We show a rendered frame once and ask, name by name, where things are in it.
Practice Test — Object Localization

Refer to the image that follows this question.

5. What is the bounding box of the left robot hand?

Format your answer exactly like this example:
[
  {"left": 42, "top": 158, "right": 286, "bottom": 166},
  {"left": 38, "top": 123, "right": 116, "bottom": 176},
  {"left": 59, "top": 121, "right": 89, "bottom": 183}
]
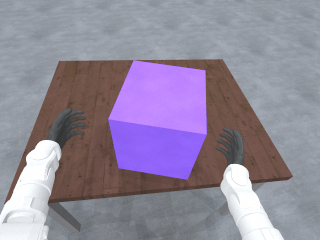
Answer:
[{"left": 46, "top": 108, "right": 86, "bottom": 149}]

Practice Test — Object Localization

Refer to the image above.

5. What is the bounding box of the right robot hand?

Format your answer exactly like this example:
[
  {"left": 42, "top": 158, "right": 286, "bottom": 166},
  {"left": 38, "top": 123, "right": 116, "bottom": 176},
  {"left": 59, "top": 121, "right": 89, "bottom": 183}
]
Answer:
[{"left": 215, "top": 128, "right": 245, "bottom": 167}]

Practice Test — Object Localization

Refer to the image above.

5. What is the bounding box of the left robot upper arm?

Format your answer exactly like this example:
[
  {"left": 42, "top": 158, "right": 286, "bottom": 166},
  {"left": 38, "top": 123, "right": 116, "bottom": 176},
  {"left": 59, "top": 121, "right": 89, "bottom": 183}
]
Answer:
[{"left": 0, "top": 223, "right": 49, "bottom": 240}]

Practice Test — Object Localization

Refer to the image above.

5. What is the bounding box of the table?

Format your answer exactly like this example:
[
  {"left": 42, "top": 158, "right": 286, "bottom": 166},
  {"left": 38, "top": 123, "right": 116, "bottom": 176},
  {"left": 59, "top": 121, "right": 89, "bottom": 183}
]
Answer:
[{"left": 4, "top": 59, "right": 293, "bottom": 233}]

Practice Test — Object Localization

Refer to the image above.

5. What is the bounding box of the robot left forearm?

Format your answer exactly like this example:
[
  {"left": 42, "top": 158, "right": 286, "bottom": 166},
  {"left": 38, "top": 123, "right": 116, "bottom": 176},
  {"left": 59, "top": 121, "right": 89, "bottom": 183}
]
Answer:
[{"left": 0, "top": 140, "right": 62, "bottom": 226}]

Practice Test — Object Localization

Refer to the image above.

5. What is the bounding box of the robot right forearm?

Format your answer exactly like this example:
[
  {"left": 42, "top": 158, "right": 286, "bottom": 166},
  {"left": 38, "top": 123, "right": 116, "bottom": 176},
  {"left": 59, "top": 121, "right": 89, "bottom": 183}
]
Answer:
[{"left": 220, "top": 164, "right": 284, "bottom": 240}]

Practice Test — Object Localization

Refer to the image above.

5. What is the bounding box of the carton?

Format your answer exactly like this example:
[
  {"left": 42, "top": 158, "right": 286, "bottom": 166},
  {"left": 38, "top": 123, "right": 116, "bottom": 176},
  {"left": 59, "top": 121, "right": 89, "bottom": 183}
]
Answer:
[{"left": 108, "top": 60, "right": 207, "bottom": 180}]

